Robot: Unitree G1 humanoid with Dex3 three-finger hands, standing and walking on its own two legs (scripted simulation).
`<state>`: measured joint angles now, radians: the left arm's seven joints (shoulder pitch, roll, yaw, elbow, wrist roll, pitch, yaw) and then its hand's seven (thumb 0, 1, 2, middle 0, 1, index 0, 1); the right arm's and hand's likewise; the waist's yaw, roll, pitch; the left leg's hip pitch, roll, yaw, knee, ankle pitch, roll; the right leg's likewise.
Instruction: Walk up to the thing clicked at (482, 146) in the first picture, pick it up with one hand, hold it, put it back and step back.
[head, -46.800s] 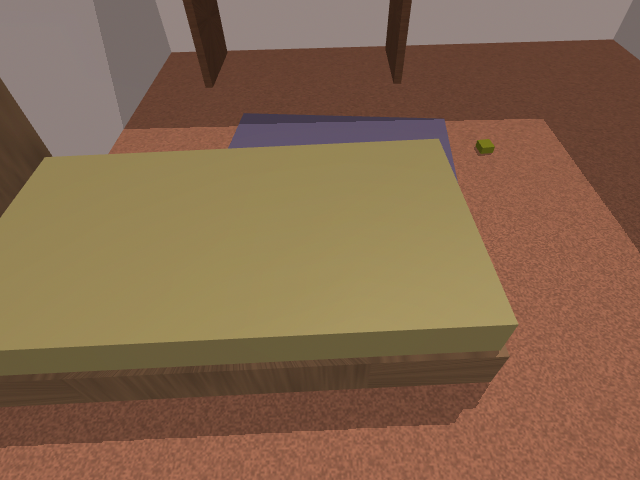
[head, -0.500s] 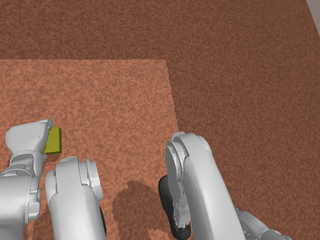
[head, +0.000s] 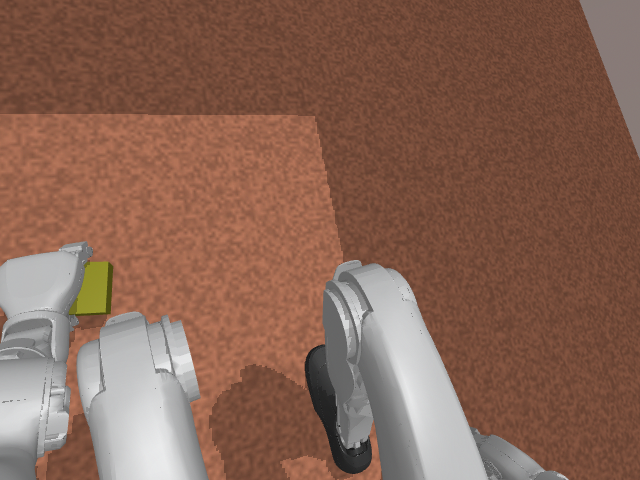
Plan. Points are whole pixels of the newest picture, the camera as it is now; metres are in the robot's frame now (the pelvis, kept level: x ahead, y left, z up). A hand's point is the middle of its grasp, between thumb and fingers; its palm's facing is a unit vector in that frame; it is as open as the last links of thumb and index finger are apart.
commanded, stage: open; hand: left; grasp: from above
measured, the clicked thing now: (83, 289) +0.38 +0.25 -0.28
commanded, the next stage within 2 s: withdraw in 0.68 s
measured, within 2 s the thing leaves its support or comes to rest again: neither
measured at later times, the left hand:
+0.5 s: hand (62, 301) +0.36 +0.26 -0.23, palm faces -0.46 -0.11 -0.88, open 13.5 cm
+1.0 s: hand (59, 285) +0.38 +0.26 -0.22, palm faces -0.36 -0.14 -0.92, open 14.1 cm
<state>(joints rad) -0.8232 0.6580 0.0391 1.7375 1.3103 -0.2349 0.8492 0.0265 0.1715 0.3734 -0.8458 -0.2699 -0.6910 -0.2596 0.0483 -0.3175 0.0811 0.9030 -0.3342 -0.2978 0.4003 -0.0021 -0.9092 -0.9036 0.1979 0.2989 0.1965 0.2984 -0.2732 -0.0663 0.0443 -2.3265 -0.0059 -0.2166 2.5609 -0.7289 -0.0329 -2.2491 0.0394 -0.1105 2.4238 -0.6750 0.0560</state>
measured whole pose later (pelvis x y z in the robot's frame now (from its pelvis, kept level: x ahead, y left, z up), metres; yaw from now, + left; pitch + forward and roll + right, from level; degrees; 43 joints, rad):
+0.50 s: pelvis +0.00 +0.00 +0.00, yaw +0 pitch +26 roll -11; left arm -0.83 0.67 0.04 1.73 1.29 -0.26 0.79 0.00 -0.39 0.89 -0.26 -0.75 -0.22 -0.80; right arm 0.04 -0.31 0.12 0.88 -0.31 -0.32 0.42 0.00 -0.90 -0.90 0.20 0.30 0.20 0.30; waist -0.27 -0.06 0.07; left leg -2.31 0.00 -0.23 2.57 -0.72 -0.04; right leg -2.24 0.05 -0.12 2.42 -0.66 0.06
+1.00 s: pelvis +0.00 +0.00 +0.00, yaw +0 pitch +27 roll -11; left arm -0.80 0.65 0.10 1.60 1.26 -0.21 0.79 0.00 -0.52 0.99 -0.08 -1.00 -0.08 -1.00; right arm 0.06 -0.32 0.08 0.88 -0.29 -0.34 0.44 0.00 -0.91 -0.90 0.20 0.30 0.20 0.30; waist -0.26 -0.06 0.06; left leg -2.32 -0.01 -0.23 2.57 -0.73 -0.04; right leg -2.24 0.04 -0.12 2.42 -0.67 0.05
